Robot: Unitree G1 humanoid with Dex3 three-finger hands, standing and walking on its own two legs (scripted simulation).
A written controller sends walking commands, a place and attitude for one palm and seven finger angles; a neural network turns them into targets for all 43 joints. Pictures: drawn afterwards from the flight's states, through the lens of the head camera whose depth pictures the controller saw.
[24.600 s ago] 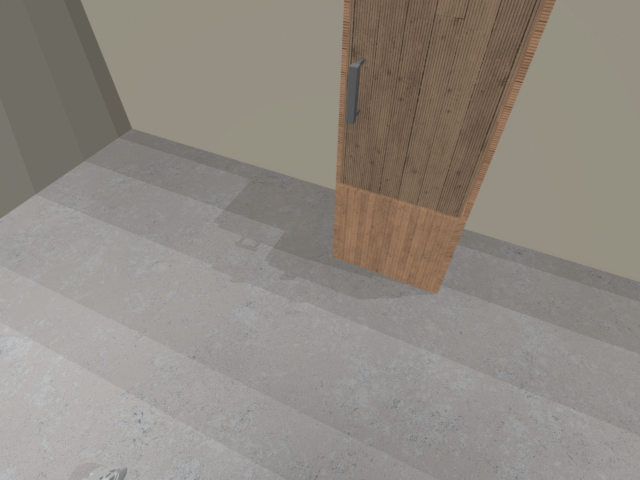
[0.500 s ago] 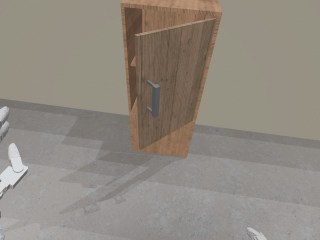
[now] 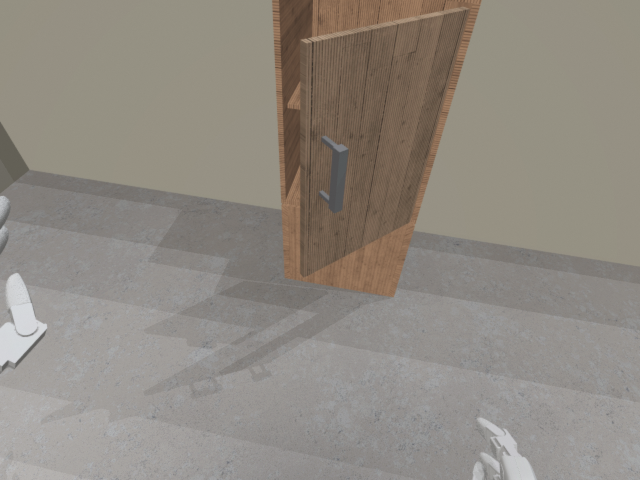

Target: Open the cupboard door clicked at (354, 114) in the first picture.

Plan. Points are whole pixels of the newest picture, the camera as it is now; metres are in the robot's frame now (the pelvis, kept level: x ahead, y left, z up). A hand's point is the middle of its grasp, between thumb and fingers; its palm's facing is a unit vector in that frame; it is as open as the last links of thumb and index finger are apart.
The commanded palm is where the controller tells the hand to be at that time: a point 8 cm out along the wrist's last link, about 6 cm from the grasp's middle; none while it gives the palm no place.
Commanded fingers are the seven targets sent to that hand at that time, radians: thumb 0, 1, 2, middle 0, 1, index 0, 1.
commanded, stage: stop stepping back and stand still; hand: left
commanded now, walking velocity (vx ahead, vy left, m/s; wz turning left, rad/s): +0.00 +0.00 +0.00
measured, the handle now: (331, 175) +0.68 +0.02 +0.00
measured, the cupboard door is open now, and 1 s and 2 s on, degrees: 46 46 46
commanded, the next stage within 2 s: let the arm hang, fingers relaxed in 0.76 s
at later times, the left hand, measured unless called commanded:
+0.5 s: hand (58, 309) +0.23 +0.27 +0.16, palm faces +0.36 -0.79 -0.49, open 7.4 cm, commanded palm +0.17 +0.31 +0.19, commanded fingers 0.00 0.90 0.90 -0.20 -0.30 -0.20 -0.30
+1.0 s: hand (101, 411) +0.20 +0.29 -0.03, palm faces +0.11 -0.88 -0.46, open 7.4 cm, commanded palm none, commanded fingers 0.00 0.90 0.90 -0.20 -0.30 -0.20 -0.30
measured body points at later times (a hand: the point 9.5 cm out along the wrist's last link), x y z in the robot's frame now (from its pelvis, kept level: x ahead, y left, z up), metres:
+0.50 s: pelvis +0.02 +0.01 +0.01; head +0.04 +0.02 +0.46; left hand +0.20 +0.31 +0.18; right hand +0.19 -0.23 -0.07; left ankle +0.04 +0.12 -0.73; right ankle +0.03 -0.09 -0.73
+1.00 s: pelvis +0.01 +0.03 +0.01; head +0.02 +0.00 +0.45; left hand +0.19 +0.33 +0.00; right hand +0.17 -0.22 -0.12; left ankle +0.04 +0.12 -0.73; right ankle +0.03 -0.09 -0.73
